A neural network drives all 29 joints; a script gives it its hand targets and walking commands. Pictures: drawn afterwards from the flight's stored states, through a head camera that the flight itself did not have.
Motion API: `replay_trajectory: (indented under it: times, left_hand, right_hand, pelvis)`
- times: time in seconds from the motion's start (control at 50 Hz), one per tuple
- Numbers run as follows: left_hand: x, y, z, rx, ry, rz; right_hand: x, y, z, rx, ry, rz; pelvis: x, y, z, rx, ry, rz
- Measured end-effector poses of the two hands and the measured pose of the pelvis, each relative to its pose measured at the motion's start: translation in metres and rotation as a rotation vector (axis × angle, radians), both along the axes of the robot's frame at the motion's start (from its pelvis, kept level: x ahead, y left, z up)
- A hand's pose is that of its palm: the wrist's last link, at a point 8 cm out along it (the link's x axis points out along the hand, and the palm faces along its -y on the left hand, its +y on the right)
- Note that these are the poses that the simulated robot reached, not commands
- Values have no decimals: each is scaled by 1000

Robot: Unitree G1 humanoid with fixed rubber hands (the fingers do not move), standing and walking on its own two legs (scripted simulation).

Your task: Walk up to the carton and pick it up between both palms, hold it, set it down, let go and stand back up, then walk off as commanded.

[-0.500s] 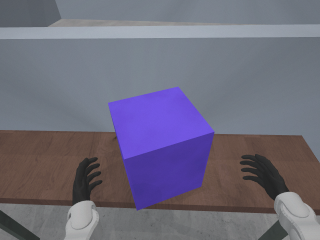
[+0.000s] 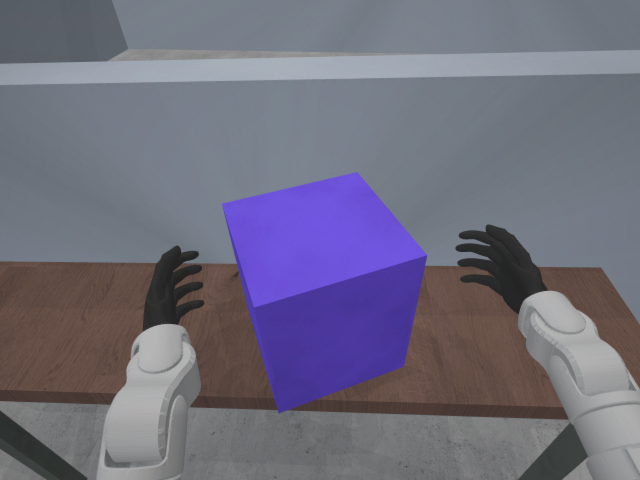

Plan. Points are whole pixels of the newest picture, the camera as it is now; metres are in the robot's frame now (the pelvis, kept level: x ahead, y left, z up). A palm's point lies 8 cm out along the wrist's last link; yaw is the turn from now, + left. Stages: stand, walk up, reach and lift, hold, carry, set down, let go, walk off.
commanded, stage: reach and lift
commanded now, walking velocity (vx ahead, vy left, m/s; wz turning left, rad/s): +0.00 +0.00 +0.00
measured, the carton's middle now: (318, 290) +0.40 +0.06 +0.03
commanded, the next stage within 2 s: none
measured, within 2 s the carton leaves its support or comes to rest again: neither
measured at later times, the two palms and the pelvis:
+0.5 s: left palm (183, 259) +0.32 +0.20 +0.17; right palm (502, 229) +0.40 -0.18 +0.16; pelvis +0.01 +0.00 +0.00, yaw +0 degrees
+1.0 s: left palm (172, 217) +0.37 +0.22 +0.19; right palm (462, 176) +0.46 -0.13 +0.20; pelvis +0.01 +0.00 +0.00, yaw +0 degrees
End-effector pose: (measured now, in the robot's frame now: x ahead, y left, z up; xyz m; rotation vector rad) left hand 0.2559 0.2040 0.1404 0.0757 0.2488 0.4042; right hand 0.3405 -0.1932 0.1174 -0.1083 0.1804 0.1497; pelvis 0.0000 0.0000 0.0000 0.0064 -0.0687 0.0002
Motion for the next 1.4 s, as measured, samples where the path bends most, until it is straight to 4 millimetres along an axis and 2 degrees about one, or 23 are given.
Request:
replay_trajectory:
  times: [0.08, 0.22, 0.32, 0.46, 0.56, 0.72, 0.86, 0.94, 1.06, 1.18, 1.3, 1.4]
  left_hand:
    - [14, -2, 7, 2, 13, -5]
    - [35, -2, -9, -16, 130, 5]
    - [48, 1, 4, -18, 91, 34]
    - [66, -4, 24, -7, 39, 19]
    - [71, -2, 23, -11, 55, 20]
    - [81, 3, 30, 7, 76, 29]
    - [101, 9, 54, 28, 45, 38]
    - [110, 16, 57, 37, 57, 51]
    - [121, 21, 38, 28, 120, 57]
    - [125, 14, 17, -1, 132, 19]
    - [108, 5, -24, -50, 183, -2]
    - [91, -1, -48, -90, 164, -12]
  right_hand:
    - [7, 7, 18, 11, -28, 34]
    - [28, 6, 28, 12, 10, 44]
    - [42, 5, 32, 9, 12, 41]
    - [55, 13, 39, -7, -8, 52]
    - [61, 21, 46, -4, -28, 65]
    - [74, 27, 67, 5, -51, 67]
    - [94, 47, 84, -5, -44, 113]
    - [108, 59, 85, -20, -25, 139]
    - [122, 58, 71, -27, 32, 115]
    - [130, 58, 61, -28, 36, 113]
    - [132, 59, 54, -10, 8, 125]
    - [125, 53, 23, 0, 70, 101]
  pelvis:
    - [-5, 0, 0, 0, -6, 0]
    - [-5, -2, 0, 2, -3, 0]
    - [0, -3, 0, 4, 7, 0]
    - [6, -3, 1, 3, 15, 0]
    - [7, -3, 1, 3, 17, 0]
    - [5, -3, 1, 3, 16, 1]
    - [7, -3, 1, 3, 27, 1]
    - [9, -3, 1, 3, 41, 1]
    - [15, -1, 2, 0, 59, 1]
    - [20, 1, 2, -3, 70, 0]
    - [21, 1, 2, -3, 72, 1]
    - [18, 0, 2, -3, 69, 1]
